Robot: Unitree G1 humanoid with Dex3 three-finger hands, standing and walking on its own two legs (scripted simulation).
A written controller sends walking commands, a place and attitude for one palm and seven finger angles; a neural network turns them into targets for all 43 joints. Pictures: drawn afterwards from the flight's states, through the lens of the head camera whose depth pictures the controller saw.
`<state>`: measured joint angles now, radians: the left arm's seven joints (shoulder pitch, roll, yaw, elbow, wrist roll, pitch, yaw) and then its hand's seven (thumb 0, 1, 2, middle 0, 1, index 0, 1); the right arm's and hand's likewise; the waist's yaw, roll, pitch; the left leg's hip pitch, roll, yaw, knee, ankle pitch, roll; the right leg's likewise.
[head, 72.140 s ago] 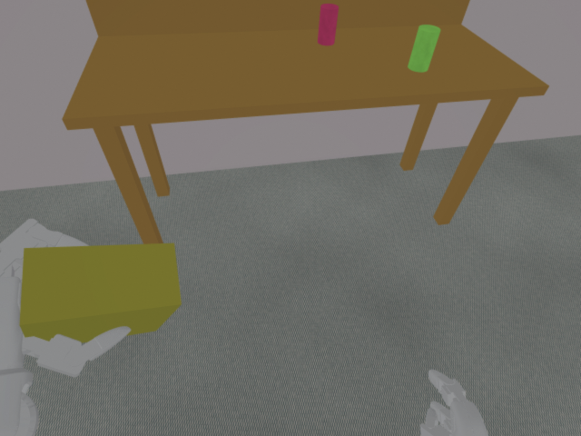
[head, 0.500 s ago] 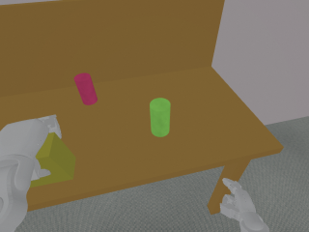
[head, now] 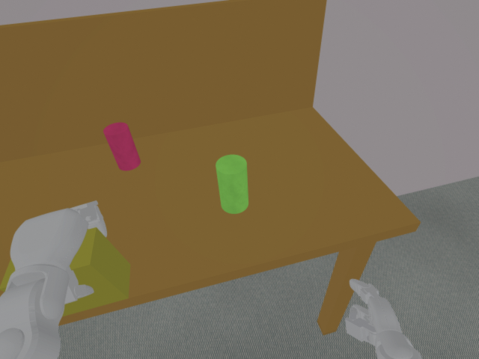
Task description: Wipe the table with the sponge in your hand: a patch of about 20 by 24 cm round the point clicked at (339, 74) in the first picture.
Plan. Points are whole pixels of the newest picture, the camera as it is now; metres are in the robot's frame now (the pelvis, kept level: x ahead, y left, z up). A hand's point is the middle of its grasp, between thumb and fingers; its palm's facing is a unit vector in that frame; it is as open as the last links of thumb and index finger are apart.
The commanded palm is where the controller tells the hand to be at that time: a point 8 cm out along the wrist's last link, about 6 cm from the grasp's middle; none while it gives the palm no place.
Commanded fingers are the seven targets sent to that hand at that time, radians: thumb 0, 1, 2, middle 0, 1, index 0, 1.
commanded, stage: bring the sponge back beside the body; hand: left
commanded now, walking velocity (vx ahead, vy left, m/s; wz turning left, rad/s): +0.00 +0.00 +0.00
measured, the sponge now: (81, 280) +0.19 +0.31 +0.05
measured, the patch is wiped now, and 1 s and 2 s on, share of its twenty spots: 1.00 1.00 1.00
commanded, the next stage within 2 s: step back with the hand held close in 0.46 s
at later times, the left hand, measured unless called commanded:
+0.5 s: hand (97, 260) +0.20 +0.27 +0.11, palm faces +0.07 -0.13 -0.99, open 10.5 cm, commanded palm +0.16 +0.26 +0.18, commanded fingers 0.00 0.10 1.30 -1.20 -1.60 -1.20 -1.60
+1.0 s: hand (89, 240) +0.20 +0.26 +0.16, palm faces +0.33 -0.83 -0.45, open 10.5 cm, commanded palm +0.14 +0.30 +0.18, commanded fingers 0.00 0.10 1.30 -1.20 -1.60 -1.20 -1.60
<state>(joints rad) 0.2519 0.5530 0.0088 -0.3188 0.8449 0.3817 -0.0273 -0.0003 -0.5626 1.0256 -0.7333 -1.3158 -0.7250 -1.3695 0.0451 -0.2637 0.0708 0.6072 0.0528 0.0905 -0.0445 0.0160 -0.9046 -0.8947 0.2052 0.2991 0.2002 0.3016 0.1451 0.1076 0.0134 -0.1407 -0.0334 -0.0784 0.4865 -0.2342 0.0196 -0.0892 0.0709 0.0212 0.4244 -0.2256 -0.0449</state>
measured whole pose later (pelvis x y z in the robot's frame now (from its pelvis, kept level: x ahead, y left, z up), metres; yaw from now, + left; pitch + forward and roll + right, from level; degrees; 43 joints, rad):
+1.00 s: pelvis -0.01 +0.02 -0.01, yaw +1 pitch +1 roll -2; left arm 0.54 0.46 0.37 -0.59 -0.08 -0.07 0.14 0.00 -0.58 1.03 -0.73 -1.33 -0.73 -1.38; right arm 0.25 -0.24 0.02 0.58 0.03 0.10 -0.06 0.02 -0.91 -0.89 0.20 0.30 0.20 0.30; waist -0.03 0.01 -0.01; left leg -0.40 -0.06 -0.08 0.66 -0.28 0.03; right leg -0.34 0.06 0.00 0.59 -0.27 -0.02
